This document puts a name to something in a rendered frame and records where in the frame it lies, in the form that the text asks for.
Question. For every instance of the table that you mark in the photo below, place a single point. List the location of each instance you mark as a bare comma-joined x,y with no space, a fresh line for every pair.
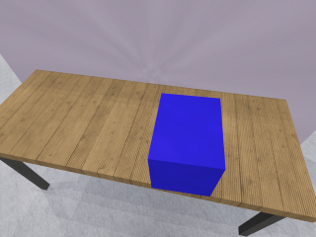
103,127

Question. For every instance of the carton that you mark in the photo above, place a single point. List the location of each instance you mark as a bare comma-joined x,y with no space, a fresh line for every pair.
186,153

